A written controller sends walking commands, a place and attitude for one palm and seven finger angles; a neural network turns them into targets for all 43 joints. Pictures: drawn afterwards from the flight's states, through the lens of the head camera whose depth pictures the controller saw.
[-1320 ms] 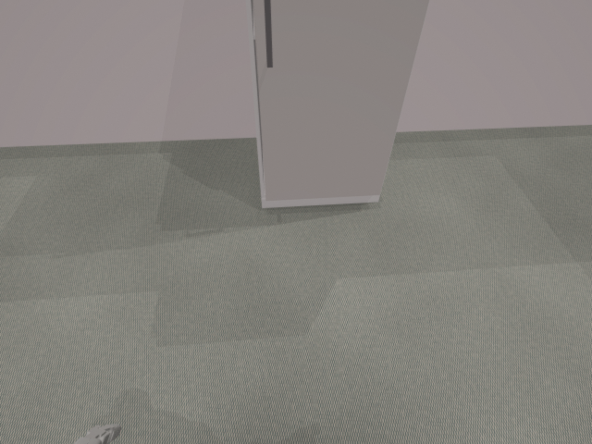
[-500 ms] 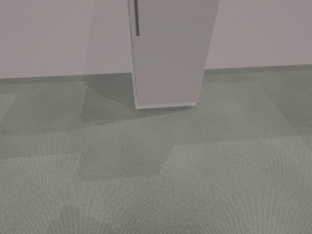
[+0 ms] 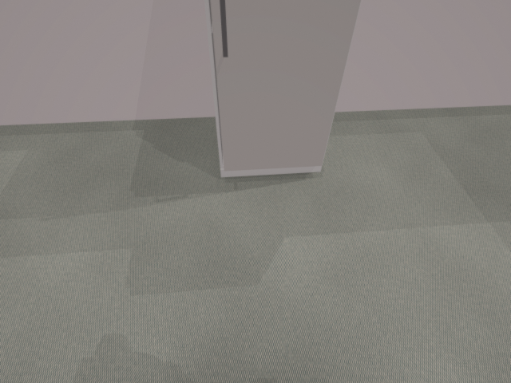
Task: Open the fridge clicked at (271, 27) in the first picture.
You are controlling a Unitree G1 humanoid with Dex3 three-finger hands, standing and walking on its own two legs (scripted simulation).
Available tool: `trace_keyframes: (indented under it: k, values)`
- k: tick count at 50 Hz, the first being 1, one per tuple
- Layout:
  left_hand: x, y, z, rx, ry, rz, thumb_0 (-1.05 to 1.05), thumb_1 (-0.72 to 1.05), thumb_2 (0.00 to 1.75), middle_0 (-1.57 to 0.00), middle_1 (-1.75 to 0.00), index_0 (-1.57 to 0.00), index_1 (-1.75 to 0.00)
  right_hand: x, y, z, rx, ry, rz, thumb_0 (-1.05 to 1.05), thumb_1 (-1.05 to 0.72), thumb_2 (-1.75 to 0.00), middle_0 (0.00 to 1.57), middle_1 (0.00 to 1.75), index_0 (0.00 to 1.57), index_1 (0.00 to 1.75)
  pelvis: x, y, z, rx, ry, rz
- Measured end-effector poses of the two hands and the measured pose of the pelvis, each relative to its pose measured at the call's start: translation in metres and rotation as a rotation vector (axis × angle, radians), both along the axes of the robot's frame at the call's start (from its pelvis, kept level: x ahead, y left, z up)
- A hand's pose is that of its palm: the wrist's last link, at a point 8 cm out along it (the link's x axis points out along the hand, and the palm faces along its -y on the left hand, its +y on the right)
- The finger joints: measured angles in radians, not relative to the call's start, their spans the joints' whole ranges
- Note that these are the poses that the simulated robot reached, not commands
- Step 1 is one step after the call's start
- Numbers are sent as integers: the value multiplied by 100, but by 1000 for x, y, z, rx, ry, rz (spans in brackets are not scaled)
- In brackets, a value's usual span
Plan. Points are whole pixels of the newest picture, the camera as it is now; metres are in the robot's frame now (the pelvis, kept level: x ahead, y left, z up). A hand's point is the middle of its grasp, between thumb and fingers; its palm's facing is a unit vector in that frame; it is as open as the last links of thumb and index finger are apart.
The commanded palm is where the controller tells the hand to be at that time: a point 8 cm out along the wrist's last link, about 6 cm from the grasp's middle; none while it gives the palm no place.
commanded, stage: look at it before walking up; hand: left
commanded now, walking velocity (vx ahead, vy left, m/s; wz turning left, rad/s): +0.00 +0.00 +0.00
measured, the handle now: out of the picture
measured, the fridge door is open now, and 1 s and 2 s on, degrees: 0 0 0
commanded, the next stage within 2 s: walk to a spot facing it in 0.12 s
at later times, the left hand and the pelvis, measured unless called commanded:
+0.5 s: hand out of the picture +0.04 +0.21 -0.19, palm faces -0.02 -0.98 -0.20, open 7.4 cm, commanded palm none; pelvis +0.04 +0.01 -0.01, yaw -3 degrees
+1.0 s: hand (212, 311) +0.30 +0.11 -0.18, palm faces -0.16 -0.97 -0.20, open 7.4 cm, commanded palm none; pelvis +0.21 -0.06 -0.01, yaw -10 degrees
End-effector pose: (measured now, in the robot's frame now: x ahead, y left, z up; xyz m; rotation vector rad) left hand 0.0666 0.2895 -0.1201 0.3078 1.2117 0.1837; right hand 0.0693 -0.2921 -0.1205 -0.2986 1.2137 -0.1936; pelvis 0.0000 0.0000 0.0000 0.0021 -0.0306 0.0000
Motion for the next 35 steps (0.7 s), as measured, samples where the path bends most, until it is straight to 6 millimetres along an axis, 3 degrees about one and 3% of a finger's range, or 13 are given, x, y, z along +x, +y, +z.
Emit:
trace_keyframes:
  k: [15, 27, 31, 35]
  values:
    - [-2, -1, -2, -1, 7, 13, 1, 91, 90, -20, -30, -20, -30, 2, 5, -2, 5, 4, 1, 1, -90, -90, 20, 30, 20, 30, 4, 1, 0, -2, 0, -4]
    - [-27, -33, -42, -149, 209, 34, 0, 91, 90, -20, -30, -20, -30, -38, 57, -27, 86, 106, -140, 1, -91, -90, 20, 30, 20, 30, 53, 15, -15, -4, 22, -85]
    - [6, -46, -39, -161, 249, -20, 1, 91, 90, -20, -30, -20, -30, -68, 75, -25, 120, 181, -245, 1, -91, -90, 20, 30, 20, 30, 76, 10, -12, 5, 27, -117]
    - [74, -65, -34, -165, 181, -73, 1, 91, 90, -20, -30, -19, -30, -97, 87, -22, 162, 329, -318, 1, -91, -90, 20, 30, 20, 30, 102, -2, -10, 0, 32, -139]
